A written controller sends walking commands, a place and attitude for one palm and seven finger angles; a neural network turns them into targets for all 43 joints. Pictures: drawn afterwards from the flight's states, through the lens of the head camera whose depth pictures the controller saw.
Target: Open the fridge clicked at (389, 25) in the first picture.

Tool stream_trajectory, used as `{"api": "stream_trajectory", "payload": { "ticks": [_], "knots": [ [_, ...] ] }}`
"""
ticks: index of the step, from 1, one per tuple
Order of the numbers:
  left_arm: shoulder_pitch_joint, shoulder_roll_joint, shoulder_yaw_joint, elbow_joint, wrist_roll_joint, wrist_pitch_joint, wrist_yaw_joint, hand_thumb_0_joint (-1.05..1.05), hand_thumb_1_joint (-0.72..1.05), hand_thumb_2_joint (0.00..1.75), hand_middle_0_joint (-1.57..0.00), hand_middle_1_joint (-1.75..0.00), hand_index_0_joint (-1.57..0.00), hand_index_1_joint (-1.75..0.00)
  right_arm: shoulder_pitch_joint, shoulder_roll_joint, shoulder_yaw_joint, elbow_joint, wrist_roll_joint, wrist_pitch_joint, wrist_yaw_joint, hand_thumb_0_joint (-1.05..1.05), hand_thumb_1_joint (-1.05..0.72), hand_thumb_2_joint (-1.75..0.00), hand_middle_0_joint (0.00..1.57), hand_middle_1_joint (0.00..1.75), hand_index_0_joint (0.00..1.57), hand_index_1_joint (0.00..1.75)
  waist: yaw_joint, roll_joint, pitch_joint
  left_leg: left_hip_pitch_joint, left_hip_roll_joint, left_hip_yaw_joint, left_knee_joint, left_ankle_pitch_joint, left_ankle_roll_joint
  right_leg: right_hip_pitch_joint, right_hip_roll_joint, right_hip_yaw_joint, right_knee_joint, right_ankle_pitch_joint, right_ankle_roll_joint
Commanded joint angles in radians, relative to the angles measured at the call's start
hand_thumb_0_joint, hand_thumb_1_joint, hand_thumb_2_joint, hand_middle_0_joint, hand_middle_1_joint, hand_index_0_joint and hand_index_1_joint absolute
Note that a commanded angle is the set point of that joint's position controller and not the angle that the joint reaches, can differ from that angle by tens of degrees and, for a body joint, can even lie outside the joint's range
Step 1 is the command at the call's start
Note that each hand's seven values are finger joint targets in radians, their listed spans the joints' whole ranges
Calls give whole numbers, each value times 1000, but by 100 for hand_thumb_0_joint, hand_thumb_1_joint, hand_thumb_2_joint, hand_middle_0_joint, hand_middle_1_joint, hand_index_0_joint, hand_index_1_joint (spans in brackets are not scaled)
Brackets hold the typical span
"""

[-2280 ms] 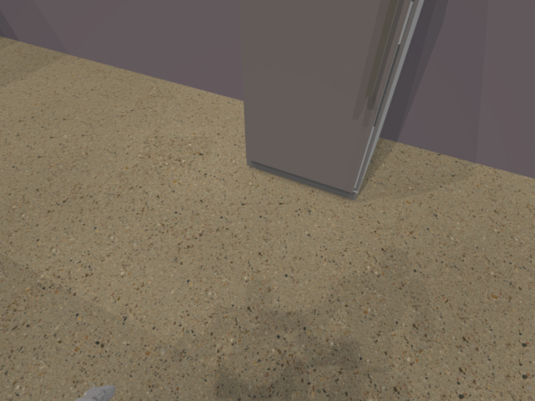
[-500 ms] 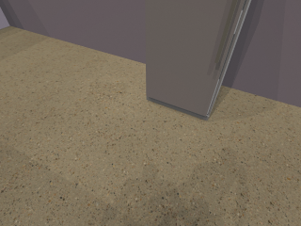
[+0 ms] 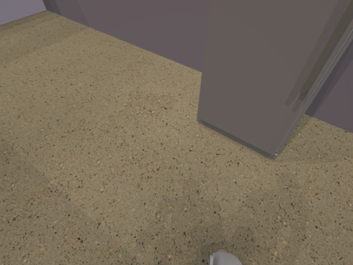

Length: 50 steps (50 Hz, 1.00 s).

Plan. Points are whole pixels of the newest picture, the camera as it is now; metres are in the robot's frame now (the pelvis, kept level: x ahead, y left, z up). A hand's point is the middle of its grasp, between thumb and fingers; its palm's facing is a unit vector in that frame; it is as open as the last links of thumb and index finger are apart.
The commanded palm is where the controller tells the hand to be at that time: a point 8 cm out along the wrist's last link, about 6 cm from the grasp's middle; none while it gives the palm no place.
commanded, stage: walk to a spot facing it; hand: right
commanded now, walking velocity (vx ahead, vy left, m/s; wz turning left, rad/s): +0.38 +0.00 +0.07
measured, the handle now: (335, 34) +0.88 -0.54 +0.12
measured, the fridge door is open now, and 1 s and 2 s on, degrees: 0 0 0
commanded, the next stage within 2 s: turn to face it in 0.58 s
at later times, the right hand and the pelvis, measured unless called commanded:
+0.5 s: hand (267, 215) +0.30 -0.25 -0.16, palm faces -0.09 +0.98 -0.16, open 7.4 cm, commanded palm none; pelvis +0.22 -0.08 +0.01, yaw +9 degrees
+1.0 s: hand (225, 154) +0.52 -0.15 -0.17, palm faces -0.20 +0.97 -0.15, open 7.3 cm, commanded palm none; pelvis +0.36 -0.02 -0.01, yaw +10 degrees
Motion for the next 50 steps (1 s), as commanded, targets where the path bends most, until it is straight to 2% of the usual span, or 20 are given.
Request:
{"api": "stream_trajectory", "payload": {
  "ticks": [1, 4, 6, 7, 8, 9, 12, 14, 17, 27, 31, 34, 36, 37, 38, 39, 41, 44, 46, 50],
  "knots": [
    [-91, 22, -2, -100, -7, -23, -25, 0, 90, 90, -20, -30, -20, -30, 57, -159, -29, -13, 4, -10, -11, 0, -90, -90, 20, 30, 20, 30, -5, 145, 129, -119, 204, -78, -181, 503, 101, 38, 2, -37, -257, 122, -6],
    [-70, 47, 4, -105, -8, -37, -19, 0, 90, 90, -20, -30, -20, -30, 46, -189, -45, -13, 7, -9, -12, 0, -90, -90, 20, 30, 20, 30, 13, 136, 92, -96, 214, -66, -95, 674, 91, 201, 54, -64, -372, 114, -39],
    [163, 98, 24, -36, 4, -46, -4, 0, 90, 90, -20, -30, -20, -30, 26, -194, -51, -14, 7, -8, -13, 0, -90, -90, 20, 30, 20, 30, 114, 83, -42, -104, 188, -33, 198, 751, 59, 473, 77, -44, -476, 149, -61],
    [313, 175, 41, 1, 15, -47, 8, 0, 90, 90, -20, -30, -20, -30, 50, -165, -53, -24, 15, -6, -6, 0, -90, -90, 20, 30, 20, 30, 165, -55, -168, -199, 130, -5, 435, 546, 35, 684, -10, 64, -501, 142, -81],
    [382, 284, 68, 14, 29, -51, 17, 0, 90, 90, -20, -30, -20, -30, 134, -98, -46, -36, 30, 3, 9, 0, -90, -90, 20, 30, 20, 30, 141, -361, -264, -451, -36, 54, 803, -112, 0, 866, -302, 498, -651, 108, -178],
    [348, 284, 59, 7, 10, -39, 22, 0, 90, 90, -20, -30, -20, -30, 90, -104, -41, -62, 24, -1, 6, 0, -90, -90, 20, 30, 20, 30, 119, -313, -260, -521, -17, -58, 986, -195, 21, 798, -377, 651, -791, 0, -228],
    [117, 122, 21, -51, 9, -52, 27, 0, 90, 90, -20, -30, -20, -30, -39, -82, -38, -73, 6, 17, 23, 0, -90, -90, 20, 30, 20, 30, 39, -75, 27, -593, 123, -63, 1022, 23, 10, 420, -307, 398, -863, -121, -185],
    [92, 74, 8, -42, 10, -65, 29, 0, 90, 90, -20, -30, -20, -30, -7, -54, -40, -61, -5, 48, 31, 0, -90, -90, 20, 30, 20, 30, -9, -89, 63, -510, 138, -49, 940, 67, -2, 288, -238, 206, -875, -57, -139],
    [86, 61, 16, -47, 7, -76, 33, 0, 90, 90, -20, -30, -20, -30, 5, -41, -50, -76, -10, 79, 35, 0, -90, -90, 20, 30, 20, 30, -37, -77, 44, -515, 151, -33, 870, 148, -23, 257, -211, 79, -906, -1, -135],
    [228, 107, 20, -18, 0, -72, 43, 0, 90, 90, -20, -30, -20, -30, -280, -67, -62, -203, -4, 98, 59, 0, -90, -90, 20, 30, 20, 30, 31, -44, 96, -730, 171, 44, 551, 259, -72, 570, -234, -65, -875, 304, -150],
    [265, 117, 23, -5, 8, -51, 42, 0, 90, 90, -20, -30, -20, -30, -349, -59, -57, -228, 4, 94, 55, 0, -90, -90, 20, 30, 20, 30, 62, -84, 99, -651, 127, 108, 397, 188, -54, 616, -239, -147, -784, 531, -145],
    [255, 127, 27, -9, 12, -40, 45, 0, 90, 90, -20, -30, -20, -30, -325, -65, -56, -231, 1, 85, 50, 0, -90, -90, 20, 30, 20, 30, 44, -135, 59, -557, 80, 135, 310, 138, -22, 654, -246, -187, -665, 738, -132],
    [267, 123, 21, 0, 6, -36, 43, 0, 90, 90, -20, -30, -20, -30, -208, -83, -52, -190, -8, 63, 36, 0, -90, -90, 20, 30, 20, 30, 2, -101, -26, -318, 26, 164, 201, 180, -1, 601, -214, -182, -480, 855, -107],
    [248, 120, 16, 0, -2, -37, 39, 0, 90, 90, -20, -30, -20, -30, -75, -115, -60, -148, -14, 46, 28, 0, -90, -90, 20, 30, 20, 30, -68, -72, -115, -88, 59, 133, 101, 367, 5, 501, -173, -198, -299, 730, -67],
    [277, 56, 5, -15, -19, -37, 31, 0, 90, 90, -20, -30, -20, -30, 38, -222, -79, -112, -16, 26, 13, 0, -90, -90, 20, 30, 20, 30, -99, 150, -268, 225, 326, -142, 140, 843, 89, 234, -60, -193, -32, 161, -13],
    [276, 35, -4, -26, -26, -31, 37, 0, 90, 90, -20, -30, -20, -30, 89, -270, -76, -83, 14, 19, 6, 0, -90, -90, 20, 30, 20, 30, -85, 192, -383, 295, 488, -295, 145, 1260, 214, 162, 42, -67, 164, -362, 12],
    [204, -2, -9, -29, -25, -7, 41, 0, 90, 90, -20, -30, -20, -30, -59, -211, -56, -106, 15, 27, -12, 0, -90, -90, 20, 30, 20, 30, -53, 44, -208, 85, 457, -145, 70, 1072, 207, 128, -3, 66, 196, -292, 2],
    [209, 10, -2, -9, -9, 38, 37, 0, 90, 90, -20, -30, -20, -30, -223, -161, -37, -142, 12, 39, -18, 0, -90, -90, 20, 30, 20, 30, 21, 113, -45, -244, 406, -22, -62, 657, 126, 186, -33, 80, 140, -206, 20],
    [240, 3, -1, -7, -8, 54, 28, 0, 90, 90, -20, -30, -20, -30, -286, -167, -42, -159, 6, 49, -19, 0, -90, -90, 20, 30, 20, 30, 57, 119, -25, -316, 379, 55, -87, 492, 97, 222, -21, 56, 57, -178, 25],
    [165, 11, 5, -58, -2, 55, 13, 0, 90, 90, -20, -30, -20, -30, -273, -182, -66, -179, 0, 69, -21, 0, -90, -90, 20, 30, 20, 30, 27, 152, -25, -278, 383, 110, -49, 305, 84, 209, -13, 3, -142, -163, 29]
  ]
}}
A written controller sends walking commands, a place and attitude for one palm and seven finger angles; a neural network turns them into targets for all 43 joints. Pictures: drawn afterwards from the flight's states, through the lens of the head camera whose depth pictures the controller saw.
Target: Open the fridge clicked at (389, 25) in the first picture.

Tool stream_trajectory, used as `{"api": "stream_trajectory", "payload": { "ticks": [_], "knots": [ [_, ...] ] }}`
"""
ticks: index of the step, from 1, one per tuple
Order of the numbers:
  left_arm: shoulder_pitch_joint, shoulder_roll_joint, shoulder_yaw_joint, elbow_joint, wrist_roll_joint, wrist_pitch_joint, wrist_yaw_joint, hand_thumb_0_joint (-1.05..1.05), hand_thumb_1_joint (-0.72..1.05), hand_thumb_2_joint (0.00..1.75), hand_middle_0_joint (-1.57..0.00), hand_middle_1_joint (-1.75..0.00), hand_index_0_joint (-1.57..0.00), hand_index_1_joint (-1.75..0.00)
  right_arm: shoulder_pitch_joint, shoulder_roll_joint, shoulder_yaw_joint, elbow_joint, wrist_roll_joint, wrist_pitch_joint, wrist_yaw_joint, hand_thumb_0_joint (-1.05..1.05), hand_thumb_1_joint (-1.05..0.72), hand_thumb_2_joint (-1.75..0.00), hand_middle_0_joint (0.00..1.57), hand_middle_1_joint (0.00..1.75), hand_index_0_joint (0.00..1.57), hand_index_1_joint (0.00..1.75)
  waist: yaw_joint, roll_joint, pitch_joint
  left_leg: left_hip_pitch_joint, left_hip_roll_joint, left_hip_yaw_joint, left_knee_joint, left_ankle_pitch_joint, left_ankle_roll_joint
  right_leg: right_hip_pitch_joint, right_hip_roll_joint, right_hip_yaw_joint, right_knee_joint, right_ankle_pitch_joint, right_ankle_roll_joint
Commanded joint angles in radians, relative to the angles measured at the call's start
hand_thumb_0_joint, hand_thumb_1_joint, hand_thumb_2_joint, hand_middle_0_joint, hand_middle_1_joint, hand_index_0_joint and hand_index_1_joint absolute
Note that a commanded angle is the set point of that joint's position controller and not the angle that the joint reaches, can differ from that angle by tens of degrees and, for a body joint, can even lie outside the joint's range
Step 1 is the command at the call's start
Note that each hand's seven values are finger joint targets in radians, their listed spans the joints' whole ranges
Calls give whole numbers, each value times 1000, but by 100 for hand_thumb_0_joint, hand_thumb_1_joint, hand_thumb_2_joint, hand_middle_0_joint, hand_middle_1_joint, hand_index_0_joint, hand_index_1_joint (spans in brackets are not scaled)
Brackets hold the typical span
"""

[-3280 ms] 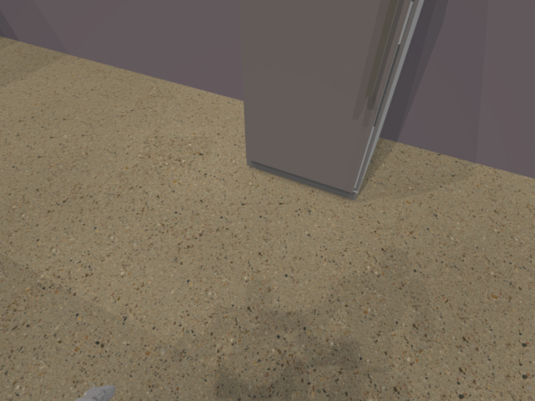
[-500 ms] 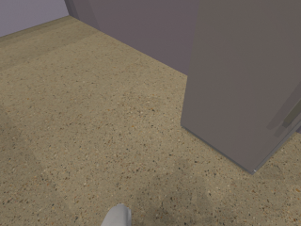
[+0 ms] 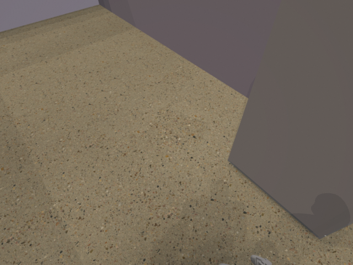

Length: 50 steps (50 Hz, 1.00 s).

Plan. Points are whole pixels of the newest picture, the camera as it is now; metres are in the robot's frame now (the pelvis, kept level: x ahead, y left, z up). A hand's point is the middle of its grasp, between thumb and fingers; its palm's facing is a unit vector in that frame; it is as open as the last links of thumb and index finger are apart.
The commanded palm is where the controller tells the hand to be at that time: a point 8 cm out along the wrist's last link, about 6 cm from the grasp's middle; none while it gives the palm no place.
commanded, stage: turn to face it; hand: right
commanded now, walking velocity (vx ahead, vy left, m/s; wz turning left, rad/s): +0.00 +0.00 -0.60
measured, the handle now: out of the picture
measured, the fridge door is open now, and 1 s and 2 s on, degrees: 0 0 0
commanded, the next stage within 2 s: take the last steps up to it in 1.12 s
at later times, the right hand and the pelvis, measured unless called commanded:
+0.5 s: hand out of the picture +0.07 -0.27 -0.15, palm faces +0.30 +0.92 -0.27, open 7.4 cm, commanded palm none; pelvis +0.03 -0.03 +0.02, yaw -16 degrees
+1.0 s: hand out of the picture -0.01 -0.16 -0.13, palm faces +0.57 +0.77 -0.29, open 7.4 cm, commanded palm none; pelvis +0.04 +0.05 +0.01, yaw -35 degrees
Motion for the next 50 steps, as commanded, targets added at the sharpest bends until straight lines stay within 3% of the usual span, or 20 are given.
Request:
{"api": "stream_trajectory", "payload": {
  "ticks": [1, 3, 4, 5, 6, 7, 10, 12, 16, 26, 30, 32, 33, 34, 35, 36, 39, 41, 46, 50],
  "knots": [
    [76, 52, 14, -54, 6, 4, -18, 0, 90, 90, -20, -30, -20, -30, 45, -197, -53, -57, -9, 16, -11, 0, -90, -90, 20, 30, 20, 30, -44, 168, -53, -4, 290, -103, -183, 138, 90, 76, -9, -26, -193, 23, 2],
    [83, 73, 20, -69, 12, 0, -22, 0, 90, 90, -20, -30, -20, -30, 41, -209, -60, -66, -4, 26, -6, 0, -90, -90, 20, 30, 20, 30, -30, 141, -52, -12, 267, -65, -96, 65, 57, 128, 20, -67, -339, 130, 3],
    [109, 101, 28, -66, 15, -6, -24, 0, 90, 90, -20, -30, -20, -30, 45, -200, -60, -73, 3, 34, -3, 0, -90, -90, 20, 30, 20, 30, -17, 57, -64, -49, 243, -42, 4, 2, 27, 205, 24, -57, -463, 221, -2],
    [135, 171, 43, -72, 20, -13, -25, 0, 90, 90, -20, -30, -20, -30, 59, -161, -55, -91, 11, 44, 4, 0, -90, -90, 20, 30, 20, 30, -7, -171, -61, -127, 144, -7, 181, -144, -28, 225, -67, 139, -617, 311, -48],
    [168, 269, 64, -90, 23, -23, -19, 0, 90, 90, -20, -30, -20, -30, 36, -102, -43, -136, 14, 51, 9, 0, -90, -90, 20, 30, 20, 30, 17, -428, -40, -304, 25, -31, 436, -439, -97, 246, -288, 469, -767, 515, -158],
    [160, 302, 68, -95, 28, -19, -11, 0, 90, 90, -20, -30, -20, -30, -13, -135, -43, -161, 4, 52, 9, 0, -90, -90, 20, 30, 20, 30, 25, -303, -59, -304, 24, -157, 588, -419, -80, 219, -345, 533, -789, 472, -240],
    [36, 241, 49, -127, 20, -33, 11, 0, 90, 90, -20, -30, -20, -30, -11, -141, -58, -129, -1, 47, 16, 0, -90, -90, 20, 30, 20, 30, -27, -154, -62, -375, 40, -233, 695, -186, -91, 276, -199, 375, -727, 586, -173],
    [7, 231, 43, -142, 14, -43, 15, 0, 90, 90, -20, -30, -20, -30, 47, -151, -57, -103, 4, 45, 20, 0, -90, -90, 20, 30, 20, 30, -49, -124, -133, -347, 36, -234, 682, -118, -108, 355, -145, 266, -695, 721, -155],
    [45, 240, 51, -136, 8, -41, 15, 0, 90, 90, -20, -30, -20, -30, 39, -170, -56, -107, 8, 48, 14, 0, -90, -90, 20, 30, 20, 30, -30, -69, -171, -334, 19, -243, 607, -117, -125, 461, -130, 268, -673, 868, -185],
    [3, 280, 70, -149, 15, -11, 0, 0, 90, 90, -20, -30, -20, -30, -24, -194, -51, -152, 16, 54, 7, 0, -90, -90, 20, 30, 20, 30, -11, -132, -101, -223, -16, -261, 371, -185, -121, 341, -108, 428, -705, 602, -228],
    [-58, 298, 77, -175, 18, -2, -4, 0, 90, 90, -20, -30, -20, -30, 43, -187, -46, -157, 23, 46, 2, 0, -90, -90, 20, 30, 20, 30, -38, -152, -137, -66, -54, -254, 181, -179, -97, 269, -79, 468, -662, 613, -219],
    [-85, 293, 81, -187, 12, 2, -9, 0, 90, 90, -20, -30, -20, -30, 94, -202, -47, -149, 25, 35, -2, 0, -90, -90, 20, 30, 20, 30, -62, -133, -152, 70, -68, -242, -2, -75, -91, 204, -39, 468, -610, 611, -183],
    [-102, 278, 79, -195, 6, 3, -12, 0, 90, 90, -20, -30, -20, -30, 136, -221, -54, -145, 23, 27, -5, 0, -90, -90, 20, 30, 20, 30, -88, -91, -161, 193, -39, -253, -145, 29, -85, 114, 1, 442, -561, 497, -140],
    [-86, 217, 73, -205, -5, 4, -18, 0, 90, 90, -20, -30, -20, -30, 163, -297, -67, -148, 8, 16, -11, 0, -90, -90, 20, 30, 20, 30, -99, 127, -178, 340, 160, -431, -279, -1, -31, -59, 103, 323, -399, 222, -62],
    [-83, 183, 68, -231, 0, 4, -17, 0, 90, 90, -20, -30, -20, -30, 148, -365, -74, -162, -2, 17, -12, 0, -90, -90, 20, 30, 20, 30, -96, 343, -143, 298, 403, -663, -304, 100, 87, -184, 229, 136, -155, -132, 6],
    [-94, 231, 81, -227, 11, 12, -16, 0, 90, 90, -20, -30, -20, -30, 121, -349, -67, -177, 5, 23, -14, 0, -90, -90, 20, 30, 20, 30, -85, 233, -116, 151, 430, -610, -292, 145, 138, -130, 171, 172, 24, -141, -5],
    [-71, 219, 78, -174, 18, 36, -35, 0, 90, 90, -20, -30, -20, -30, -1, -243, -43, -202, 7, 14, -8, 0, -90, -90, 20, 30, 20, 30, -20, 173, -17, 58, 241, -370, -252, 147, 87, -123, 111, 138, 201, 52, 12],
    [-60, 200, 72, -165, 14, 36, -42, 0, 90, 90, -20, -30, -20, -30, 33, -223, -37, -192, 7, 5, -6, 0, -90, -90, 20, 30, 20, 30, -24, 160, -34, 109, 213, -286, -226, 248, 75, -130, 109, 112, 195, 97, 25],
    [-161, 196, 59, -184, 13, 45, -41, 0, 90, 90, -20, -30, -20, -30, 164, -247, -41, -146, 1, 8, -5, 0, -90, -90, 20, 30, 20, 30, -89, 184, -26, 180, 241, -270, -232, 265, 96, -115, 89, 78, 72, 67, 41],
    [-211, 179, 40, -190, 7, 38, -37, 0, 90, 90, -20, -30, -20, -30, 210, -278, -49, -121, -9, 11, -3, 0, -90, -90, 20, 30, 20, 30, -110, 189, -50, 207, 266, -252, -204, 366, 120, -44, 88, 42, -103, 0, 33]
  ]
}}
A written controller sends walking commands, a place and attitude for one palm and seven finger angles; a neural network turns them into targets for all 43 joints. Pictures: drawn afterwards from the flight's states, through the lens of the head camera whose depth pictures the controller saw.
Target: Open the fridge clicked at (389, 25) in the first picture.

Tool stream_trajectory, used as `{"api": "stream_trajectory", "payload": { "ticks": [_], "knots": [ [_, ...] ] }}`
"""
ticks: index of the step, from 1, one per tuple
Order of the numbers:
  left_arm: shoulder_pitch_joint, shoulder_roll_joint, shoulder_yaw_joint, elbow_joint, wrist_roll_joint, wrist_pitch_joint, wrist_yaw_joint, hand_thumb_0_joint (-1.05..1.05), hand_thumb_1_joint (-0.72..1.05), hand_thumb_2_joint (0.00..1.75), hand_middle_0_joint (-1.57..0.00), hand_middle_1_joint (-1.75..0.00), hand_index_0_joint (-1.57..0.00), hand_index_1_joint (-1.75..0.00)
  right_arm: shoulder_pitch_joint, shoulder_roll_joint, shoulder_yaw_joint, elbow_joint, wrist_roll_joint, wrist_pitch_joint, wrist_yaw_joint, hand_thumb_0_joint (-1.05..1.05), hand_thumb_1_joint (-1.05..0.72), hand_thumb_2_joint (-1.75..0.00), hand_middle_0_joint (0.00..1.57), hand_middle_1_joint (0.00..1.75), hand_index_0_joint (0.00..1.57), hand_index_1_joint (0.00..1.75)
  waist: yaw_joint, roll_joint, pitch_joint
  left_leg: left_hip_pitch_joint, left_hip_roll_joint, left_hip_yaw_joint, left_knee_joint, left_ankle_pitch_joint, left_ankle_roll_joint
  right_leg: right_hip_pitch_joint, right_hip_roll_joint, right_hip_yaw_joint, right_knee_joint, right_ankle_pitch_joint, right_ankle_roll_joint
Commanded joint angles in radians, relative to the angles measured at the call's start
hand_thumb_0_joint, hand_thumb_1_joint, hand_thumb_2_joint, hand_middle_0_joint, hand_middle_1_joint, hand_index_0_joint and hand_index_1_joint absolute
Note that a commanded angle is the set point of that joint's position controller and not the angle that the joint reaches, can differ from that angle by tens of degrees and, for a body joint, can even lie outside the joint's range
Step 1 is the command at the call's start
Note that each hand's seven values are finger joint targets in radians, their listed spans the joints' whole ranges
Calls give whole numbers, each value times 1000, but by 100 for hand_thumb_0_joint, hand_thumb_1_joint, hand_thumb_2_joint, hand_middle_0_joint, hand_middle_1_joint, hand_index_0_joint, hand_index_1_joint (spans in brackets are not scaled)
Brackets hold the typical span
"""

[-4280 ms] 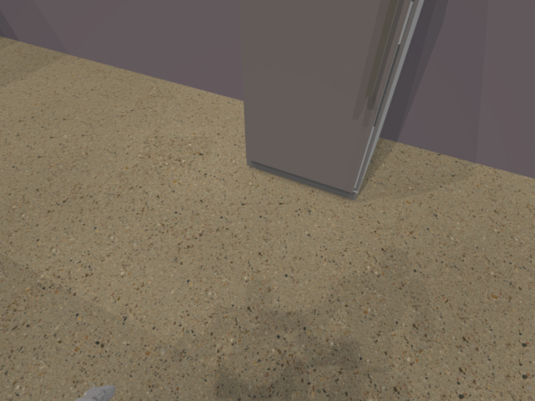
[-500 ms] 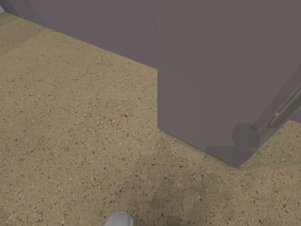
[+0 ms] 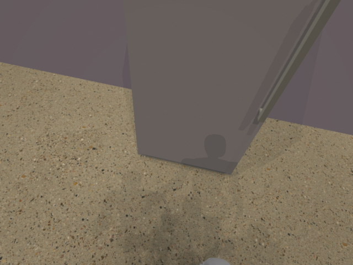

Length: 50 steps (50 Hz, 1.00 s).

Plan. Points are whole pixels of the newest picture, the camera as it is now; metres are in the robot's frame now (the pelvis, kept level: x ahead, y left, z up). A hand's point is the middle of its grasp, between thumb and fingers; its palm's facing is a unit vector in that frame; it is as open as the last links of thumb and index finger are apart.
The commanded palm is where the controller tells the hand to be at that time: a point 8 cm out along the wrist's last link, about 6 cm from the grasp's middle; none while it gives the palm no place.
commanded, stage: turn to face it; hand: right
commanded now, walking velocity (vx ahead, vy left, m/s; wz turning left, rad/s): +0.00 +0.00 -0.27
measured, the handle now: (291, 63) +0.69 -0.31 +0.11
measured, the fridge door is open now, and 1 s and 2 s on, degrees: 0 0 0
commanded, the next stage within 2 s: take the last steps up to it in 0.12 s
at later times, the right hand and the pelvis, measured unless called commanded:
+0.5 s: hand out of the picture +0.00 -0.26 -0.17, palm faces +0.15 +0.97 -0.20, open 7.4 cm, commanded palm none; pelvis +0.00 -0.05 +0.00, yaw -7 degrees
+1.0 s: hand out of the picture +0.05 -0.20 -0.17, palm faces +0.23 +0.95 -0.19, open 7.3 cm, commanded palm none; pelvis +0.12 -0.04 +0.00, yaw -10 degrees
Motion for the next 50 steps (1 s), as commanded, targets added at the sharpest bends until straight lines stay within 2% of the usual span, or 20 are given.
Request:
{"api": "stream_trajectory", "payload": {
  "ticks": [1, 5, 7, 8, 9, 10, 11, 13, 16, 22, 27, 31, 32, 33, 34, 35, 37, 39, 42, 50],
  "knots": [
    [-102, 27, -16, -94, -8, -31, -1, 0, 90, 90, -20, -30, -20, -30, 90, -236, -59, -28, -8, -11, -8, 0, -90, -90, 20, 30, 20, 30, -63, 234, -76, 143, 244, -195, -144, 461, 107, -25, 6, -57, -179, -77, -4],
    [-66, 17, -29, -83, -17, -46, 8, 0, 90, 90, -20, -30, -20, -30, 88, -261, -69, -3, -9, -6, -8, 0, -90, -90, 20, 30, 20, 30, -54, 257, -135, 150, 257, -175, -88, 537, 105, 104, 22, -90, -364, -68, -30],
    [-9, 23, -33, -60, -17, -57, 11, 0, 90, 90, -20, -30, -20, -30, 61, -259, -69, 7, -3, -2, -7, 0, -90, -90, 20, 30, 20, 30, -19, 246, -165, 130, 230, -134, -22, 502, 58, 214, 25, -101, -556, 60, -41],
    [33, 47, -29, -45, -15, -68, 12, 0, 90, 90, -20, -30, -20, -30, 52, -242, -68, 9, 8, 2, -6, 0, -90, -90, 20, 30, 20, 30, 6, 186, -187, 66, 201, -88, 55, 436, 11, 335, 6, -91, -705, 206, -53],
    [57, 131, -11, -43, -6, -80, 16, 0, 90, 90, -20, -30, -20, -30, 72, -193, -59, -3, 17, 9, -3, 0, -90, -90, 20, 30, 20, 30, 19, -35, -223, -113, 113, -25, 216, 179, -54, 503, -160, 92, -761, 407, -107],
    [74, 214, 8, -43, -5, -75, 23, 0, 90, 90, -20, -30, -20, -30, 43, -136, -34, -32, 16, 16, 2, 0, -90, -90, 20, 30, 20, 30, 36, -266, -184, -332, 18, -40, 373, -325, -107, 531, -363, 316, -749, 774, -220],
    [68, 202, -1, -36, -4, -62, 27, 0, 90, 90, -20, -30, -20, -30, 3, -160, -32, -29, 10, 28, -4, 0, -90, -90, 20, 30, 20, 30, 40, -166, -156, -278, 33, -122, 457, -335, -91, 430, -382, 225, -726, 763, -274],
    [6, 127, -24, -25, 2, -74, 45, 0, 90, 90, -20, -30, -20, -30, -7, -151, -40, 11, 6, 34, 4, 0, -90, -90, 20, 30, 20, 30, 12, -187, -81, -304, 26, -147, 529, -237, -98, 367, -277, 192, -774, 557, -259],
    [20, 93, -35, -17, -4, -92, 46, 0, 90, 90, -20, -30, -20, -30, 26, -155, -38, 47, 0, 19, 27, 0, -90, -90, 20, 30, 20, 30, 1, -122, -61, -342, 5, -137, 582, -134, -95, 396, -215, 157, -804, 380, -244],
    [156, 66, -33, 40, -3, -121, 48, 0, 90, 90, -20, -30, -20, -30, -38, -120, -25, 42, -1, 1, 35, 0, -90, -90, 20, 30, 20, 30, 27, -101, -3, -371, 8, -134, 456, -96, -95, 426, -213, 197, -870, 244, -273],
    [192, 61, -28, 68, 6, -127, 48, 0, 90, 90, -20, -30, -20, -30, -99, -89, -20, 23, 0, -12, 42, 0, -90, -90, 20, 30, 20, 30, 36, -98, 21, -270, -10, -107, 228, -117, -81, 378, -211, 212, -868, 173, -277],
    [172, 49, -32, 87, 4, -125, 46, 0, 90, 90, -20, -30, -20, -30, 8, -84, -30, 65, 2, -27, 42, 0, -90, -90, 20, 30, 20, 30, -29, -59, 0, -6, -58, -74, 17, -2, -62, 239, -167, 162, -761, 132, -231],
    [164, 33, -36, 93, 0, -128, 44, 0, 90, 90, -20, -30, -20, -30, 92, -102, -38, 95, 0, -36, 37, 0, -90, -90, 20, 30, 20, 30, -69, -8, -26, 142, -40, -103, -65, 38, -53, 155, -123, 117, -654, 83, -197],
    [182, -14, -45, 87, -9, -135, 39, 0, 90, 90, -20, -30, -20, -30, 182, -166, -52, 126, -8, -50, 29, 0, -90, -90, 20, 30, 20, 30, -101, 149, -76, 328, 99, -269, -135, -85, -9, -1, -36, 22, -446, 10, -150],
    [154, -50, -52, 49, -11, -138, 34, 0, 90, 90, -20, -30, -20, -30, 282, -253, -71, 149, -6, -53, 21, 0, -90, -90, 20, 30, 20, 30, -140, 373, -85, 399, 329, -607, -278, -181, 89, -180, 57, -75, -187, -180, -117],
    [107, 5, -36, 30, -1, -131, 29, 0, 90, 90, -20, -30, -20, -30, 293, -248, -66, 147, 7, -46, 15, 0, -90, -90, 20, 30, 20, 30, -141, 252, -46, 292, 366, -663, -358, -324, 137, -209, 17, -9, -46, -193, -120],
    [107, -5, -26, 62, 2, -119, 17, 0, 90, 90, -20, -30, -20, -30, 158, -177, -56, 122, 8, -52, 9, 0, -90, -90, 20, 30, 20, 30, -80, 230, 72, 85, 313, -579, -404, -441, 117, -196, -47, 2, 56, -29, -118],
    [153, -43, -28, 89, 7, -106, 10, 0, 90, 90, -20, -30, -20, -30, 104, -104, -34, 108, 7, -62, 6, 0, -90, -90, 20, 30, 20, 30, -26, 136, 86, -10, 240, -399, -395, -242, 85, -131, -74, -1, 46, 90, -99],
    [196, -84, -31, 110, 8, -95, 5, 0, 90, 90, -20, -30, -20, -30, 126, -79, -29, 126, 6, -78, 4, 0, -90, -90, 20, 30, 20, 30, 3, 127, 52, 0, 177, -243, -381, -21, 73, -100, -76, -42, -19, 169, -70],
    [-2, -96, -43, 41, -1, -115, -10, 0, 90, 90, -20, -30, -20, -30, 243, -104, -23, 196, 0, -86, 3, 0, -90, -90, 20, 30, 20, 30, -49, 174, 41, 142, 178, -175, -299, 326, 95, -107, -64, -113, -327, 193, -59]
  ]
}}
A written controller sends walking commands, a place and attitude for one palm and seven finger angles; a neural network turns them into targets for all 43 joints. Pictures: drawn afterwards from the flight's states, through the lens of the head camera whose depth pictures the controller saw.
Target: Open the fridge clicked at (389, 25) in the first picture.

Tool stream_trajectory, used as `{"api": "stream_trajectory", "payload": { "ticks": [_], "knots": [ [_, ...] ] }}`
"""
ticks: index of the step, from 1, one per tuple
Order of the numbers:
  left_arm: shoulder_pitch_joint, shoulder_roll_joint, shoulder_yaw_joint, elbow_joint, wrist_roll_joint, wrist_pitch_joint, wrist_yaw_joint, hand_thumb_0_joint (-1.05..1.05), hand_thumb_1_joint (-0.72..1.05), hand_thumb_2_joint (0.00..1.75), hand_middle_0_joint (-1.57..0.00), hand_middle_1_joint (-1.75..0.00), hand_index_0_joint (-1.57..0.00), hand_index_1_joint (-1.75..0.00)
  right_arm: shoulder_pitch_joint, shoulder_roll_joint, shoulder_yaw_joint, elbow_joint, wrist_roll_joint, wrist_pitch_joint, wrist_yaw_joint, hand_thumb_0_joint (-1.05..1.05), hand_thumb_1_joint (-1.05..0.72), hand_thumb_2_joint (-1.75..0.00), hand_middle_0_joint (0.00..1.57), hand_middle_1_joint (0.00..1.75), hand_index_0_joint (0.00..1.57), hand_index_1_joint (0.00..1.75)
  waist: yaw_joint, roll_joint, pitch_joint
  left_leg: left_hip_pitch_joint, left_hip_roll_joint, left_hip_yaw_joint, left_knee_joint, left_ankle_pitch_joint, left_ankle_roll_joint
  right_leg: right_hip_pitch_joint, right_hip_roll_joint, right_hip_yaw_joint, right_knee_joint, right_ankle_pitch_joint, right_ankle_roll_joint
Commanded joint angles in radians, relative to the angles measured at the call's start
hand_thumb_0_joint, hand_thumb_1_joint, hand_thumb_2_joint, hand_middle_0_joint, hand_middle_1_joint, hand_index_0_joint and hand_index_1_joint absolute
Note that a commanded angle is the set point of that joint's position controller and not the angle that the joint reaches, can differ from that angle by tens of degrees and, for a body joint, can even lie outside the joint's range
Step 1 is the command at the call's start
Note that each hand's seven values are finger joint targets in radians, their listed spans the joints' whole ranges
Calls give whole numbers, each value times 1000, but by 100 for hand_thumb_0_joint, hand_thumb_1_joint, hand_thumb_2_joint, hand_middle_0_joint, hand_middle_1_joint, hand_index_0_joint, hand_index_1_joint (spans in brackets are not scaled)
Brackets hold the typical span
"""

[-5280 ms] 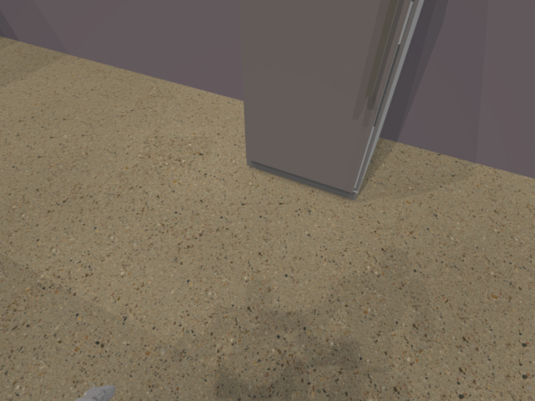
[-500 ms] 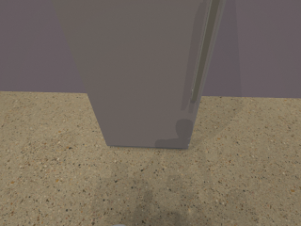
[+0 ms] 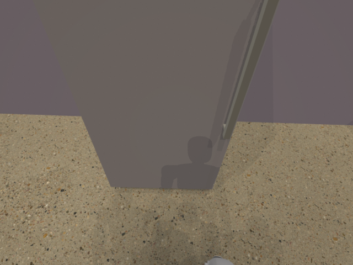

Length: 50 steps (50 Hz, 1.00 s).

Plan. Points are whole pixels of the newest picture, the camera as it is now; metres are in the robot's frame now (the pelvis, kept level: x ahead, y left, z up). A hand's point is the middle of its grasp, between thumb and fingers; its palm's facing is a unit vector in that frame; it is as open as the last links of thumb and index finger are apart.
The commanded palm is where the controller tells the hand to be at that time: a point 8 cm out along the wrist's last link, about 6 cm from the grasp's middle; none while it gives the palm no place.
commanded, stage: take the last steps up to it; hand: right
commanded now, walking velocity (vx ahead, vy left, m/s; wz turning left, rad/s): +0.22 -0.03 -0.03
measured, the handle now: (242, 78) +0.61 -0.16 +0.11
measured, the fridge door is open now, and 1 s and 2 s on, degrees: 0 0 0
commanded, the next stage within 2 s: come to a stop and stand still in 0.22 s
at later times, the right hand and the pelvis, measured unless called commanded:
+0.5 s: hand (269, 258) +0.19 -0.25 -0.18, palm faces +0.05 +0.98 -0.19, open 7.4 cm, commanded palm none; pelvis +0.13 -0.06 +0.00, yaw +0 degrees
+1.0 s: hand out of the picture +0.15 -0.25 -0.19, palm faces +0.07 +0.97 -0.22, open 7.3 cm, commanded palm none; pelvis +0.10 -0.06 -0.02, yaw +0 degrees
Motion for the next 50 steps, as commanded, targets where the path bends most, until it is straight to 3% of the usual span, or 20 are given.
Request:
{"api": "stream_trajectory", "payload": {
  "ticks": [1, 4, 5, 6, 7, 8, 12, 15, 19, 24, 27, 30, 32, 34, 36, 39, 44, 47, 48, 50],
  "knots": [
    [-112, 8, -12, -89, -5, -29, -15, 0, 90, 90, -20, -30, -20, -30, 84, -154, -21, -12, -4, -14, -8, 0, -90, -90, 20, 30, 20, 30, -39, 179, 87, -33, 262, -148, -94, 316, 112, 0, 15, -44, -158, -15, -8],
    [-68, 24, -10, -77, -6, -41, -9, 0, 90, 90, -20, -30, -20, -30, 58, -163, -30, -8, -3, -2, -12, 0, -90, -90, 20, 30, 20, 30, -8, 175, 62, -71, 254, -126, -7, 305, 94, 167, 44, -57, -277, -10, -30],
    [18, 45, -5, -50, -3, -48, -2, 0, 90, 90, -20, -30, -20, -30, 42, -162, -32, -8, 0, 2, -13, 0, -90, -90, 20, 30, 20, 30, 37, 141, 28, -112, 223, -92, 102, 315, 72, 306, 62, -62, -357, 38, -35],
    [126, 100, 6, -15, 1, -54, 6, 0, 90, 90, -20, -30, -20, -30, 58, -134, -26, -8, 3, 7, -11, 0, -90, -90, 20, 30, 20, 30, 74, 10, -43, -187, 172, -60, 288, 260, 48, 490, 37, -32, -401, 73, -42],
    [227, 199, 28, 0, 13, -62, 19, 0, 90, 90, -20, -30, -20, -30, 102, -86, -19, -18, 14, 11, -7, 0, -90, -90, 20, 30, 20, 30, 96, -222, -144, -370, 50, 19, 543, -73, -2, 672, -198, 251, -448, 185, -116],
    [281, 243, 29, 8, -1, -50, 30, 0, 90, 90, -20, -30, -20, -30, 81, -75, -12, -44, 11, 13, -8, 0, -90, -90, 20, 30, 20, 30, 102, -302, -176, -467, -7, -29, 765, -373, -11, 689, -323, 416, -557, 256, -191],
    [50, 100, -13, -43, -5, -58, 43, 0, 90, 90, -20, -30, -20, -30, -9, -70, -21, -24, -3, 32, 6, 0, -90, -90, 20, 30, 20, 30, 23, -73, 35, -463, 110, -122, 868, -151, -11, 329, -221, 196, -643, 155, -165],
    [51, 71, -21, -36, -10, -70, 48, 0, 90, 90, -20, -30, -20, -30, 31, -44, -20, -12, -3, 53, 6, 0, -90, -90, 20, 30, 20, 30, -7, -72, 1, -419, 100, -118, 811, -58, -28, 316, -165, 105, -668, 221, -144],
    [32, 62, -26, -43, -7, -66, 60, 0, 90, 90, -20, -30, -20, -30, 6, -34, -14, -22, 5, 77, -9, 0, -90, -90, 20, 30, 20, 30, -25, -9, -21, -383, 95, -143, 662, -9, -55, 338, -177, 70, -622, 528, -156],
    [32, 97, -15, -26, -2, -34, 67, 0, 90, 90, -20, -30, -20, -30, -98, -77, -13, -73, 8, 96, -17, 0, -90, -90, 20, 30, 20, 30, 3, -90, -19, -316, 59, -104, 441, -64, -54, 398, -186, 68, -535, 698, -169],
    [35, 104, -4, -16, -2, -15, 67, 0, 90, 90, -20, -30, -20, -30, -130, -101, -20, -97, 7, 100, -21, 0, -90, -90, 20, 30, 20, 30, 4, -120, 31, -271, 52, -102, 351, -83, -42, 354, -193, 104, -521, 617, -175],
    [35, 101, 4, -16, -8, -4, 62, 0, 90, 90, -20, -30, -20, -30, -104, -118, -26, -100, 5, 89, -23, 0, -90, -90, 20, 30, 20, 30, -18, -68, 8, -165, 54, -102, 163, 137, -32, 324, -132, 85, -440, 461, -121],
    [70, 45, 1, -25, -18, -1, 53, 0, 90, 90, -20, -30, -20, -30, -96, -189, -34, -105, -1, 68, -30, 0, -90, -90, 20, 30, 20, 30, 1, 122, -54, -56, 224, -285, 153, 630, 43, 228, -2, -3, -310, 138, -34],
    [81, 11, 2, -28, -19, 21, 49, 0, 90, 90, -20, -30, -20, -30, -104, -218, -33, -113, 5, 66, -29, 0, -90, -90, 20, 30, 20, 30, 0, 173, -94, -63, 358, -317, 102, 817, 174, 209, 85, -24, -129, -298, 0],
    [55, 30, 9, -35, -16, 42, 53, 0, 90, 90, -20, -30, -20, -30, -129, -203, -40, -121, 2, 66, -38, 0, -90, -90, 20, 30, 20, 30, -14, 234, -112, -85, 353, -329, 70, 760, 214, 164, 80, 44, 80, -377, 2],
    [42, 28, 10, -37, -16, 49, 46, 0, 90, 90, -20, -30, -20, -30, -185, -198, -45, -144, 0, 71, -39, 0, -90, -90, 20, 30, 20, 30, -2, 169, -70, -145, 313, -288, 49, 578, 194, 135, 78, 64, 155, -315, 12],
    [33, 24, 1, -57, -14, 35, 34, 0, 90, 90, -20, -30, -20, -30, -171, -223, -61, -146, -10, 75, -34, 0, -90, -90, 20, 30, 20, 30, -25, 200, -76, -143, 285, -320, 4, 250, 168, 189, 79, 31, -91, -285, 16],
    [107, 16, -10, -32, -14, 20, 34, 0, 90, 90, -20, -30, -20, -30, -188, -217, -58, -136, -3, 80, -26, 0, -90, -90, 20, 30, 20, 30, 6, 211, -82, -215, 225, -282, 18, 34, 105, 351, 99, -5, -357, -146, 8],
    [140, 20, -13, -14, -13, 12, 35, 0, 90, 90, -20, -30, -20, -30, -198, -198, -52, -135, 4, 82, -24, 0, -90, -90, 20, 30, 20, 30, 23, 174, -81, -276, 186, -256, 44, -68, 66, 439, 97, 2, -464, -75, 2],
    [121, 113, -4, -29, 2, -4, 42, 0, 90, 90, -20, -30, -20, -30, -187, -109, -28, -146, 20, 90, -14, 0, -90, -90, 20, 30, 20, 30, 15, -133, -26, -357, 50, -135, 201, -135, -23, 364, -109, 267, -650, -214, -64]
  ]
}}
